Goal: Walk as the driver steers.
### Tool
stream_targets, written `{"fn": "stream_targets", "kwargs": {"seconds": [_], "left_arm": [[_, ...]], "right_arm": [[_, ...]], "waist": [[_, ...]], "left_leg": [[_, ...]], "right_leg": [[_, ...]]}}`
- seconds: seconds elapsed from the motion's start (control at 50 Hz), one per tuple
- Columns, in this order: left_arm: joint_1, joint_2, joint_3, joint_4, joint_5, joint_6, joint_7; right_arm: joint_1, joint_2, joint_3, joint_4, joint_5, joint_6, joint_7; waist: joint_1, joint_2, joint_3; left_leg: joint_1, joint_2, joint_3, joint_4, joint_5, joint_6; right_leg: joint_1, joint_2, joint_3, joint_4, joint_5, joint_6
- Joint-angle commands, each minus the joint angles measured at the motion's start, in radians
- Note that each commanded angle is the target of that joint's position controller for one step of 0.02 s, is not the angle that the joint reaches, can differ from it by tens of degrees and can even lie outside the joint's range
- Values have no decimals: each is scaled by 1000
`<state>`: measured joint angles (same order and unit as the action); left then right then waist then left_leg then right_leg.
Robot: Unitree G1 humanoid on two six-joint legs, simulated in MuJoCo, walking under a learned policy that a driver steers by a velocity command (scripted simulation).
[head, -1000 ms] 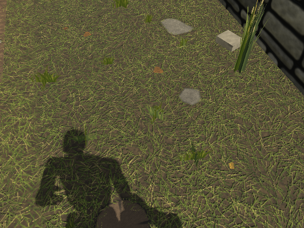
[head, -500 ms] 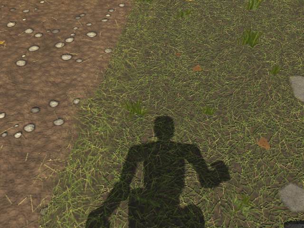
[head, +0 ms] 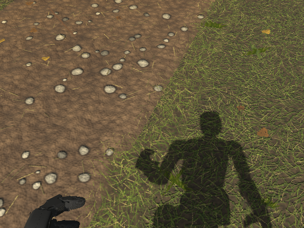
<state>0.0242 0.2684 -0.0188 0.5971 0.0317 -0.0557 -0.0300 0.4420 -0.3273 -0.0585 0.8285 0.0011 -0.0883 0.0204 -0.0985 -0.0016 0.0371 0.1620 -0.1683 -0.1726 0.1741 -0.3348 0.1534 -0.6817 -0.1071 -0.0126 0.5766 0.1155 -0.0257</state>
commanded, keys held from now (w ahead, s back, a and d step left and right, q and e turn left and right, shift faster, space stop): w+e+shift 1.00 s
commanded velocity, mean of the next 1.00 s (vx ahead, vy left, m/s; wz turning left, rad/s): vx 1.00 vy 0.00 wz -0.75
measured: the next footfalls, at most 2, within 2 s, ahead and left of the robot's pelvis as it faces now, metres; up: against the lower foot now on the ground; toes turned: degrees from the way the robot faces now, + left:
right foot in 0.08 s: +0.29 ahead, -0.13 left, +0.00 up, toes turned -3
left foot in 0.50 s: +0.73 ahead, -0.01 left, +0.00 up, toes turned -23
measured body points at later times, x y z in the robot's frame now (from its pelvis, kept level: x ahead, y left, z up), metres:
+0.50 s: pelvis +0.49 -0.08 -0.01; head +0.52 -0.10 +0.44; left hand +0.50 +0.22 -0.12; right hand +0.72 -0.35 -0.04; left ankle +0.69 +0.00 -0.73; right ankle +0.26 -0.12 -0.72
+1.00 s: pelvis +0.90 -0.31 -0.04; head +0.92 -0.33 +0.41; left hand +1.23 -0.28 -0.12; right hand +0.70 -0.50 -0.16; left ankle +0.80 -0.03 -0.59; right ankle +0.95 -0.38 -0.73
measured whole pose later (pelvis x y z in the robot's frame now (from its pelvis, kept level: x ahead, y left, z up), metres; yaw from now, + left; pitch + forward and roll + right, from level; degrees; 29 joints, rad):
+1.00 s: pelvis +0.90 -0.31 -0.04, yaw -48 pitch +0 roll +1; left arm 0.10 0.33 0.04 0.65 0.02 0.00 -0.04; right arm 0.40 -0.27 -0.02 0.81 -0.04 -0.06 0.00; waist -0.04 -0.02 0.05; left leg -0.09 0.07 0.08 1.31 -0.42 -0.04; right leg -0.54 0.14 -0.11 0.80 -0.29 -0.20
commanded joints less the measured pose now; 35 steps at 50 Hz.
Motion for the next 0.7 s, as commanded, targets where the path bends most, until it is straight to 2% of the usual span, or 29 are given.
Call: {"fn": "stream_targets", "kwargs": {"seconds": [0.02, 0.04, 0.06, 0.08, 0.1, 0.12, 0.14, 0.16, 0.18, 0.2, 0.24, 0.28, 0.32, 0.36, 0.38, 0.42, 0.44, 0.46, 0.48, 0.5, 0.52, 0.54, 0.56, 0.58, 0.6, 0.62, 0.64, 0.68, 0.7], "left_arm": [[-12, 126, 48, -32, -5, -11, 5], [99, 156, 65, -2, -12, -10, 10], [301, 182, 83, 62, -19, -5, 20], [523, 222, 104, 125, -18, 3, 32], [586, 333, 137, 140, 6, 6, 36], [520, 287, 133, 150, -8, 15, 17], [398, 238, 127, 125, -11, 11, 9], [383, 195, 121, 133, -20, 9, 5], [388, 169, 114, 152, -19, 7, 7], [393, 136, 99, 176, -19, 4, 12], [401, 154, 102, 191, -25, -11, 15], [401, 177, 111, 185, -27, -19, 15], [394, 183, 121, 178, -30, -23, 13], [424, 197, 131, 187, -44, -29, 6], [441, 203, 134, 193, -50, -30, 4], [467, 211, 140, 202, -49, -25, 12], [468, 215, 141, 205, -47, -21, 19], [467, 234, 145, 205, -42, -20, 24], [449, 266, 151, 203, -37, -20, 23], [402, 262, 151, 189, -34, -27, 19], [376, 139, 118, 157, -25, -41, 23], [493, 56, 85, 92, -75, -33, 22], [402, 137, 90, 130, -43, -10, 33], [301, 156, 97, 124, -23, -1, 24], [255, 145, 97, 119, -15, 7, 12], [215, 122, 95, 102, -1, 18, -4], [209, 95, 88, 88, 3, 34, -15], [141, 58, 74, 40, 1, 59, -30], [105, 53, 68, 12, 3, 64, -37]], "right_arm": [[7, -187, -41, -23, -19, -16, -18], [-4, -207, -45, -18, -38, -7, -27], [-46, -211, -47, -23, -58, 9, -36], [-105, -192, -40, -37, -69, 18, -43], [-32, -59, -6, -92, -36, 7, -30], [-18, -46, 13, -110, -41, -18, -14], [-126, -74, 19, -133, -46, -26, -20], [-204, -96, 24, -147, -53, -34, -16], [-250, -89, 29, -165, -61, -33, -12], [-264, -75, 35, -188, -75, -20, -9], [-260, -52, 51, -208, -85, 10, -1], [-367, -46, 66, -257, -75, 18, 6], [-480, -24, 82, -299, -55, 13, 19], [-528, -7, 88, -312, -40, 10, 23], [-539, -13, 85, -315, -36, 9, 19], [-558, -33, 78, -324, -35, 6, 9], [-538, -45, 72, -320, -37, 3, 3], [-475, -74, 57, -302, -38, 0, -7], [-338, -108, 38, -265, -35, -5, -21], [-148, -149, 16, -225, -41, -11, -40], [90, -225, -16, -195, -65, -12, -63], [5, -296, -33, -195, -77, -2, -55], [-89, -185, -27, -215, -68, 9, -51], [-135, -98, -6, -210, -60, 8, -47], [-137, -65, 1, -185, -66, 6, -42], [-114, -58, 5, -155, -63, 0, -45], [-94, -48, 6, -126, -55, -8, -41], [-72, -17, 11, -82, -27, -25, -27], [-78, -17, 11, -73, -21, -31, -23]], "waist": [[49, 53, -21], [112, 84, -87], [217, 96, -173], [336, 65, -243], [262, -225, -328], [201, -298, -350], [188, -144, -192], [181, -3, -125], [157, 44, -60], [115, 45, -11], [76, -15, 25], [88, -12, 72], [116, -22, 97], [153, -32, 65], [165, -36, 48], [180, -41, 23], [169, -42, 1], [140, -41, -57], [69, -36, -151], [-36, -32, -243], [-108, 105, -403], [17, 438, -538], [5, 222, -365], [-5, 108, -220], [9, 31, -135], [24, 38, -84], [46, 78, -52], [74, 93, -17], [85, 97, -6]], "left_leg": [[-55, 275, 16, 68, 1046, 19], [-3, 294, 40, 207, 1226, 3], [-20, 294, 80, 434, 1316, -11], [-201, 263, 127, 760, 1178, -28], [-611, 110, 179, 1244, 467, -95], [-868, 16, 107, 1336, -90, -103], [-958, 114, 48, 1320, 7, -93], [-919, 165, 48, 1234, 66, -96], [-877, 194, 59, 1146, 68, -103], [-840, 209, 65, 1082, 56, -119], [-823, 233, 85, 971, 9, -152], [-804, 243, 135, 807, 72, -184], [-709, 229, 167, 599, 258, -204], [-590, 200, 187, 478, 431, -199], [-564, 192, 185, 449, 471, -193], [-557, 177, 173, 378, 444, -179], [-517, 163, 170, 337, 400, -172], [-425, 137, 172, 323, 318, -159], [-267, 126, 177, 322, 240, -145], [-25, 208, 113, 350, 164, -122], [214, 464, -132, 349, -197, -91], [351, 697, -707, 139, -426, 27], [218, 624, -641, 104, -514, 22], [89, 569, -434, 119, -337, 1], [-22, 532, -294, 106, -117, -7], [-92, 498, -186, 92, 9, -18], [-144, 484, -108, 78, 90, -31], [-169, 475, 16, 45, 242, -54], [-186, 470, 77, 25, 311, -62]], "right_leg": [[251, 111, -95, -42, -89, -70], [331, 151, -97, -26, -184, -89], [494, 182, -109, -26, -261, -109], [741, 133, -48, -2, -341, -141], [1035, -104, 433, -21, -586, -291], [1093, -189, 926, -289, -676, -355], [973, -182, 834, -320, -708, -348], [830, -153, 712, -322, -625, -321], [700, -105, 620, -339, -544, -292], [593, -52, 550, -358, -490, -267], [489, -6, 491, -393, -447, -279], [376, 28, 436, -456, -389, -288], [294, 76, 382, -488, -297, -254], [300, 81, 370, -484, -125, -213], [343, 71, 376, -468, -41, -200], [472, 58, 388, -397, 83, -176], [522, 56, 391, -335, 175, -158], [561, 58, 385, -222, 332, -137], [562, 78, 365, -41, 414, -116], [430, 116, 351, 201, 303, -98], [280, 165, 268, 534, -165, -109], [9, 234, 156, 804, -625, -79], [-111, 131, 128, 844, -509, -93], [-123, 96, 105, 796, -431, -88], [-101, 68, 97, 762, -409, -80], [-93, 43, 97, 740, -411, -76], [-86, 27, 91, 730, -420, -68], [-134, -3, 79, 709, -418, -65], [-149, -8, 66, 689, -381, -63]]}}
Velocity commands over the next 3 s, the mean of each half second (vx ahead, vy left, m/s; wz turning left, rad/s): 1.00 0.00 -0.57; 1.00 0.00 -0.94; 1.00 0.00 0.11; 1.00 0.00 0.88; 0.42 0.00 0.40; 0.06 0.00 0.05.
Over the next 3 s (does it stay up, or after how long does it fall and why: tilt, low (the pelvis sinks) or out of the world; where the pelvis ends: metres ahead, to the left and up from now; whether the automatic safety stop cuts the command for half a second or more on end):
stays up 2.03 -1.09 0.00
